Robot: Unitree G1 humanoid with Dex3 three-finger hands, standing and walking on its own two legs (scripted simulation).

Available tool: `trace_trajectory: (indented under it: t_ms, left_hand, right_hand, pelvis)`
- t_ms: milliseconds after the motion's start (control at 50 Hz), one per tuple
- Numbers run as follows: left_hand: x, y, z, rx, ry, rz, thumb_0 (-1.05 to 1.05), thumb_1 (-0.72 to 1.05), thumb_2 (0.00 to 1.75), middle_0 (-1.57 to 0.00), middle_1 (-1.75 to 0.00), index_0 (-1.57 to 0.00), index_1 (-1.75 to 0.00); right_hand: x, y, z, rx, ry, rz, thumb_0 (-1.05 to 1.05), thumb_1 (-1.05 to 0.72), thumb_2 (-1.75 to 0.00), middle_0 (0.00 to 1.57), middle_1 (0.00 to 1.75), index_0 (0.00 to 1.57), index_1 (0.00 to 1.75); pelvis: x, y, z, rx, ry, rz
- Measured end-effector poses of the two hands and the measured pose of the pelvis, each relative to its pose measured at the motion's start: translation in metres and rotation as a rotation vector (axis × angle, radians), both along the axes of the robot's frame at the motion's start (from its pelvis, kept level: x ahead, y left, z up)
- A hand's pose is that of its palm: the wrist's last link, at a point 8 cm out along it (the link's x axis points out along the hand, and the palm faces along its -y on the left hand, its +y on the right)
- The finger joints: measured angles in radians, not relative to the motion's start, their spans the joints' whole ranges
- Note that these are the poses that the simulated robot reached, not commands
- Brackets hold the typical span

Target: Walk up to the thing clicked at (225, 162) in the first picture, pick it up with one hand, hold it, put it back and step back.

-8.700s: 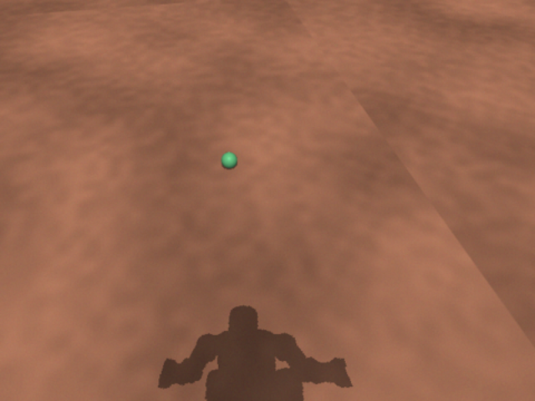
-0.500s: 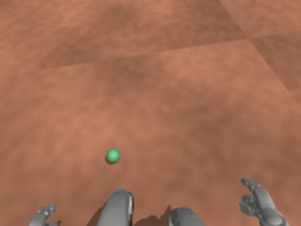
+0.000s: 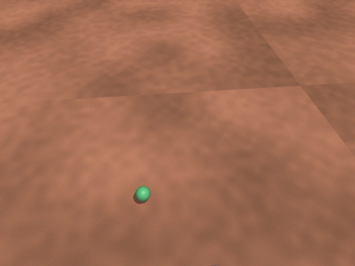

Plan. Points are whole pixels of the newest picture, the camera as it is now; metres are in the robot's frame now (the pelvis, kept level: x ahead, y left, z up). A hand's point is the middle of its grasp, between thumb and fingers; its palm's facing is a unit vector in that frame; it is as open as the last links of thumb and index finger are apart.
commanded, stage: walk up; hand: left
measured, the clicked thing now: (143, 193) +0.60 +0.21 -0.71
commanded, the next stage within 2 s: stand in 0.82 s
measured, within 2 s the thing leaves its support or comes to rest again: neither
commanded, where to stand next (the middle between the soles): +0.20 +0.01 m, yaw -3 degrees
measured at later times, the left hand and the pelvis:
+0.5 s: hand out of the picture +0.10 +0.27 -0.14, palm faces +0.04 -0.95 -0.32, open 7.4 cm; pelvis +0.01 +0.02 +0.02, yaw +0 degrees
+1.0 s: hand out of the picture +0.09 +0.27 -0.13, palm faces -0.01 -0.94 -0.33, open 7.4 cm; pelvis +0.02 +0.02 +0.02, yaw +0 degrees
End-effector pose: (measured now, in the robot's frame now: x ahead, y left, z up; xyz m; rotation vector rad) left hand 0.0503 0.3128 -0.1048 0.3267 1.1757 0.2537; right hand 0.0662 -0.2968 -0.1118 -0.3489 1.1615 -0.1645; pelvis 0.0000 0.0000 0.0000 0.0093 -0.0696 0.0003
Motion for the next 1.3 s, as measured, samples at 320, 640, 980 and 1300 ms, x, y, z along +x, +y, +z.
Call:
trace_trajectory:
  t_ms: [320,640,980,1300]
  left_hand:
    - [0.014,-0.007,0.0,-0.073,0.005,0.018,0.01,0.9,0.9,-0.21,-0.3,-0.21,-0.3]
    - [0.052,0.007,0.009,-0.052,-0.011,-0.004,0.01,0.9,0.9,-0.21,-0.3,-0.21,-0.3]
    - [0.04,0.001,0.007,-0.052,0.056,-0.009,0.01,0.9,0.9,-0.21,-0.3,-0.21,-0.3]
    - [0.025,-0.006,0.01,-0.038,0.069,-0.006,0.01,0.9,0.9,-0.21,-0.3,-0.21,-0.3]
  right_hand:
    - [0.028,0.016,0.017,0.004,-0.018,0.017,0.01,-0.91,-0.89,0.21,0.3,0.2,0.3]
    - [0.033,0.023,0.02,0.0,0.003,-0.032,0.01,-0.91,-0.89,0.21,0.3,0.2,0.3]
    - [0.026,0.023,0.016,0.014,0.05,-0.047,0.01,-0.91,-0.89,0.21,0.3,0.2,0.3]
    - [0.024,0.012,0.014,0.017,0.05,-0.033,0.01,-0.91,-0.89,0.21,0.3,0.2,0.3]
  pelvis:
    - [0.009,0.012,0.016,-0.02,0.028,0.01]
    - [0.017,0.021,0.022,-0.014,0.02,0.003]
    - [0.017,0.019,0.024,-0.008,0.024,-0.002]
    - [0.011,0.009,0.025,-0.008,0.022,0.001]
